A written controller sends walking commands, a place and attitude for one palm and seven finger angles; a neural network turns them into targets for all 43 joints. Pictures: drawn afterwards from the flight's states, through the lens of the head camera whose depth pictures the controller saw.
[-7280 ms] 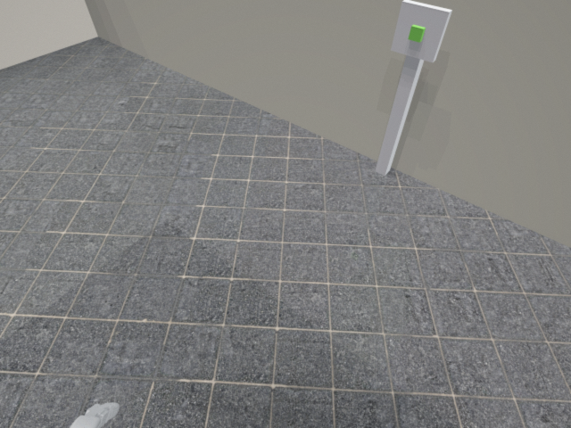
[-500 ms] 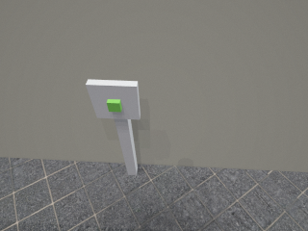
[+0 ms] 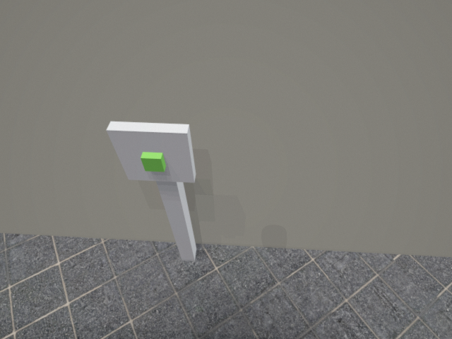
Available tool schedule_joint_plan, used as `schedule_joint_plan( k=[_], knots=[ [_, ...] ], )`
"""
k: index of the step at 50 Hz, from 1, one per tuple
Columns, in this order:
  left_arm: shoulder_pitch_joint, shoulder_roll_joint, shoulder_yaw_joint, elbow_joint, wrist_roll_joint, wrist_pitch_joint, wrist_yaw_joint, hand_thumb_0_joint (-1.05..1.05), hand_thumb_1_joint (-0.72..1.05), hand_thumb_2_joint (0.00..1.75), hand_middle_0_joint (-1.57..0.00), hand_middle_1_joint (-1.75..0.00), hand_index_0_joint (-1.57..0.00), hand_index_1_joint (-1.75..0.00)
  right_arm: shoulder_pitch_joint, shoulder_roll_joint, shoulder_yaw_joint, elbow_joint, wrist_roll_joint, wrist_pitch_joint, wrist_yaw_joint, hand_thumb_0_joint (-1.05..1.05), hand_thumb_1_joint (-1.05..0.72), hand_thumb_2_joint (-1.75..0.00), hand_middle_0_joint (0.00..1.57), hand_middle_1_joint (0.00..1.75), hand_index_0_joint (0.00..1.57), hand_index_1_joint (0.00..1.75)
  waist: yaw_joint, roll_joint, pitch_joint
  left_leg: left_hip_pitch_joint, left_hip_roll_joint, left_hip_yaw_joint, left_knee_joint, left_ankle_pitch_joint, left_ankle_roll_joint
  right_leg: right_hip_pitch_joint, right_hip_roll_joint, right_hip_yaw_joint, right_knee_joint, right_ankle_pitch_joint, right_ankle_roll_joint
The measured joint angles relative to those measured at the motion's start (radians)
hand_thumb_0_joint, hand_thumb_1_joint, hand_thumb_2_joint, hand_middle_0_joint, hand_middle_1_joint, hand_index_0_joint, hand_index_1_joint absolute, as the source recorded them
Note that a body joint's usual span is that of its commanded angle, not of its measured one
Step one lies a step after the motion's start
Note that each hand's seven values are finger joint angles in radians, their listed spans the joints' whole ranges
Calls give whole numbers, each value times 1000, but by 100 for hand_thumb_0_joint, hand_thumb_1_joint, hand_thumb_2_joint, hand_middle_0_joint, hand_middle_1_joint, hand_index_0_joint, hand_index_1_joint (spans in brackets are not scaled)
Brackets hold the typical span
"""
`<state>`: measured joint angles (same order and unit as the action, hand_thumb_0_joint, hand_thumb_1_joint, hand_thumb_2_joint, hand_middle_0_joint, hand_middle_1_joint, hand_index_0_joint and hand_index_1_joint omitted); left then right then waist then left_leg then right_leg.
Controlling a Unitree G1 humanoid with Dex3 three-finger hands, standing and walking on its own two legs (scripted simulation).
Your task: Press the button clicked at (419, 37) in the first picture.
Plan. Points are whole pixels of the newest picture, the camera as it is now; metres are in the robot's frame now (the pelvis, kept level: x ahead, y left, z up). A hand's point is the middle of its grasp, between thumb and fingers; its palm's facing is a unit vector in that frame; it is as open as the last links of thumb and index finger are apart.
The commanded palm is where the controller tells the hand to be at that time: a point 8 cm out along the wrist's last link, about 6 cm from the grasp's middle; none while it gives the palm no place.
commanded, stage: come to a stop and stand still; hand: left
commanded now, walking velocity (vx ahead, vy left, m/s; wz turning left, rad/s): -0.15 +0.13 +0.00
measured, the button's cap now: (154, 161) +0.50 +0.21 -0.02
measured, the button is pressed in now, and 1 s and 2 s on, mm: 0 0 0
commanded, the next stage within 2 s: look again from close up in 0.96 s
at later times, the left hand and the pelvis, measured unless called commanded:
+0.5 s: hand out of the picture +0.05 +0.18 -0.16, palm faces +0.05 -0.96 -0.28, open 7.4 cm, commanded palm none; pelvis +0.00 -0.02 +0.00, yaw +1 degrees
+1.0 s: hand out of the picture -0.06 +0.15 -0.16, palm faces +0.05 -0.98 -0.18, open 7.4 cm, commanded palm none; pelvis -0.02 -0.02 +0.01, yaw +0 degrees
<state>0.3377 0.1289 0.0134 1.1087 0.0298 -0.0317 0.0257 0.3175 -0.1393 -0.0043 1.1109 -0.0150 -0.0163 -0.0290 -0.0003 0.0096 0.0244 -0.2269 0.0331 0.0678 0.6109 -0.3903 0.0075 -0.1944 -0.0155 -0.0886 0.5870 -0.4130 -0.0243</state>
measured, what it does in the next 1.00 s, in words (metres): steps on the spot: right foot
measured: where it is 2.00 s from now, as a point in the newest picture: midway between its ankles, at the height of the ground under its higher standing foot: outside the picture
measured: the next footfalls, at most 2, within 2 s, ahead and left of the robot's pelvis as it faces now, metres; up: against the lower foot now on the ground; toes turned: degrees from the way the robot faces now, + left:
right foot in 0.36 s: +0.06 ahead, -0.12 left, +0.00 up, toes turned -4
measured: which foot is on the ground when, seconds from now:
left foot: down 0.00-1.00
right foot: down 0.00-0.18, up 0.20-0.34, down 0.36-1.00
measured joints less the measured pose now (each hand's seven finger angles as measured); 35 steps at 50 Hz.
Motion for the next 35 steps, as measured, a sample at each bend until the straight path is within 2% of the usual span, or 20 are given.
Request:
schedule_joint_plan(
  k=[3, 6, 9, 12, 14, 15, 18, 22, 25, 27, 29, 32, 35],
  knots=[
    [3, -8, -4, 3, -3, -14, 13, 1, 91, 90, -20, -30, -19, -30, -23, -2, 3, 2, 7, 6, -5, 1, -91, -90, 20, 30, 20, 30, 7, 0, 15, -25, 8, -9, 42, -20, -1, 23, 11, -19, -19, -2, -7],
    [5, -14, -6, -2, -5, -7, 21, 1, 91, 90, -20, -30, -19, -30, -61, -6, -2, -3, 13, 14, -13, 1, -92, -90, 20, 30, 20, 30, 19, -21, 36, -19, -1, 0, 2, 16, -3, 28, 8, -19, -1, -4, -6],
    [-4, -14, -3, -8, -13, 25, 25, 1, 91, 90, -20, -30, -20, -30, -90, -12, -13, -29, 12, 9, -16, 2, -92, -90, 20, 30, 20, 30, 18, -42, 45, 11, -10, 11, -38, 34, 6, -13, -7, -12, 88, 42, 8],
    [-40, -7, 5, -32, -17, 50, 26, 1, 91, 90, -20, -30, -20, -30, -107, -21, -21, -58, 8, 2, -20, 1, -92, -90, 20, 30, 20, 30, 17, -34, 56, 38, -10, 15, -85, 55, 17, -73, -9, 12, 182, -77, 21],
    [-73, 8, 14, -49, -10, 58, 30, 2, 92, 90, -20, -30, -20, -30, -120, -23, -22, -71, 3, 6, -20, 1, -92, -90, 20, 30, 20, 30, 16, -26, 71, 50, -11, 14, -106, 67, 10, -104, -17, 19, 179, -90, 21],
    [-86, 18, 20, -60, -8, 58, 28, 2, 92, 90, -20, -30, -20, -30, -124, -23, -22, -76, 2, 10, -18, 1, -92, -90, 20, 30, 20, 30, 17, -23, 76, 51, -11, 14, -106, 70, 5, -113, -21, 19, 156, -55, 21],
    [-104, 52, 32, -92, -2, 38, 23, 2, 93, 90, -20, -30, -20, -30, -127, -22, -25, -82, 1, 23, -12, 1, -92, -90, 20, 30, 20, 30, 25, -26, 73, 35, -17, 21, -61, 49, -12, -103, -37, 26, 34, 160, 19],
    [-115, 60, 24, -99, 3, 27, 17, 1, 92, 90, -20, -30, -19, -30, -125, -37, -39, -83, 7, 46, -4, 1, -92, -90, 20, 30, 20, 30, 8, 12, 45, -29, -16, -14, 88, -77, -12, -107, -27, -1, 59, 86, -4],
    [-121, 60, 17, -109, 6, 28, 17, 1, 92, 90, -19, -30, -19, -30, -127, -34, -37, -77, 8, 55, 1, 1, -92, -90, 20, 30, 20, 30, 8, 9, 32, -61, -23, -23, 168, -99, -9, -102, -21, -8, 25, 109, -7],
    [-122, 59, 13, -114, 5, 28, 16, 1, 92, 90, -19, -30, -19, -30, -123, -29, -33, -75, 10, 49, 5, 1, -93, -90, 20, 30, 20, 30, 9, -5, 28, -44, -23, -20, 107, -62, -11, -100, -14, -8, 4, 129, -10],
    [-120, 57, 10, -115, -2, 31, 14, 1, 91, 90, -19, -30, -19, -30, -111, -24, -26, -73, 11, 35, 7, 1, -93, -90, 20, 30, 20, 30, 6, -16, 23, -1, -19, -18, -26, 35, -10, -106, -5, -11, 3, 137, -7],
    [-122, 55, 10, -99, -12, 46, 11, 1, 91, 90, -20, -30, -19, -30, -85, -6, -13, -54, 3, 20, 5, 1, -93, -90, 20, 30, 20, 30, 13, -58, 19, 22, -29, -3, -67, 79, 8, -91, -11, 4, -21, 156, 4],
    [-113, 57, 11, -80, -11, 48, 12, 1, 94, 90, -20, -30, -20, -30, -56, 1, -2, -35, 2, 18, 2, 1, -93, -90, 20, 30, 20, 30, 19, -64, 5, 42, -27, 2, -106, 96, 12, -65, -5, 7, -76, 189, 6]
  ],
)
